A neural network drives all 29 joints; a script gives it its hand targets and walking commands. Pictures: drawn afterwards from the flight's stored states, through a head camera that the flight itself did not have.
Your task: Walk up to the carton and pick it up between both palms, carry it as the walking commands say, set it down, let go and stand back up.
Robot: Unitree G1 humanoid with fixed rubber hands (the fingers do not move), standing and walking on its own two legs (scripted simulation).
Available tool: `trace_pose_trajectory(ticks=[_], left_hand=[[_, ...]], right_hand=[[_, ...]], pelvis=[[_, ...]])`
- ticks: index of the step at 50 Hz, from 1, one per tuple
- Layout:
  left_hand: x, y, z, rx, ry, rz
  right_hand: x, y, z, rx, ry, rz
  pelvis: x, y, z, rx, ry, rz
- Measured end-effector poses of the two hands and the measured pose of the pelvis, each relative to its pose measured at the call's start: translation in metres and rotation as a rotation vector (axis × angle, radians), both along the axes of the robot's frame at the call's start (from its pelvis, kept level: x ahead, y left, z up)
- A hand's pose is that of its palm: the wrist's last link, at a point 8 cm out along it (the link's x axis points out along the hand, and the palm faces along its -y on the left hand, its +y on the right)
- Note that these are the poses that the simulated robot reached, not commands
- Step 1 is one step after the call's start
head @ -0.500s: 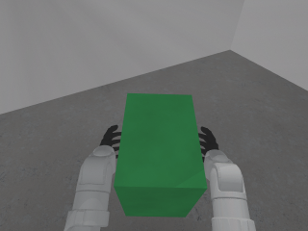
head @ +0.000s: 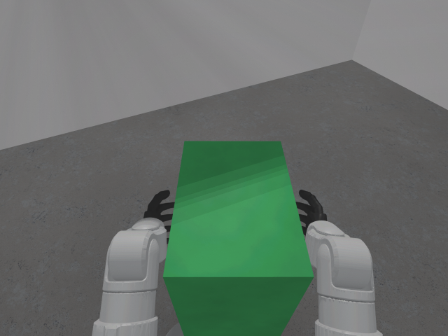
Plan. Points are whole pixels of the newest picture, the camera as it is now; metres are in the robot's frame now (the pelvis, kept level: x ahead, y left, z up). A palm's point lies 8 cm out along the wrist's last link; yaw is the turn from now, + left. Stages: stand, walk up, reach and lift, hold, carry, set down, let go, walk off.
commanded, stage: carry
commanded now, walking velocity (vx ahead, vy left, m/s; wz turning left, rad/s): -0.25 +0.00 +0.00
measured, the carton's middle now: (232, 239) +0.30 +0.01 +0.02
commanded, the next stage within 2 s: none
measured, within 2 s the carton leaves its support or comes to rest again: neither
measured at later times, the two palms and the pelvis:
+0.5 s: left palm out of the picture +0.07 +0.21 +0.07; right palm out of the picture +0.10 -0.05 +0.08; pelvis -0.18 +0.05 +0.01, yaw +2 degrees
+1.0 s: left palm out of the picture -0.10 +0.14 +0.09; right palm out of the picture -0.11 -0.13 +0.08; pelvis -0.38 +0.03 +0.01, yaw +0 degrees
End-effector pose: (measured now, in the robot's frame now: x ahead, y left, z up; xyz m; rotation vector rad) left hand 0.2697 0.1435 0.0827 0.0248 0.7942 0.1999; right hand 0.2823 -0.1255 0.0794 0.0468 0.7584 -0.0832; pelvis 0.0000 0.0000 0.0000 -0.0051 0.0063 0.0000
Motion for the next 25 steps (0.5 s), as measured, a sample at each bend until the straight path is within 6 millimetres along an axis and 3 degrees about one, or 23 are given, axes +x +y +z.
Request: trace_pose_trajectory(ticks=[7, 12, 19, 25], left_hand=[[-0.036, -0.007, 0.023, 0.022, -0.01, -0.024], [-0.061, 0.002, 0.031, 0.015, -0.046, -0.021], [-0.127, 0.042, 0.003, -0.022, -0.028, 0.012], [-0.198, 0.07, -0.016, -0.052, 0.084, 0.053]], right_hand=[[-0.044, -0.007, 0.017, 0.028, -0.011, -0.031], [-0.071, 0.002, 0.023, 0.03, -0.046, -0.041], [-0.125, 0.042, 0.01, -0.008, -0.028, -0.004], [-0.178, 0.072, 0.001, -0.071, 0.082, 0.075]], pelvis=[[-0.042, 0.004, 0.014, 0.06, 0.023, 0.01], [-0.074, 0.015, 0.013, 0.07, 0.044, 0.027], [-0.135, 0.039, 0.001, 0.051, 0.051, 0.045], [-0.18, 0.051, 0.015, -0.021, 0.03, 0.043]])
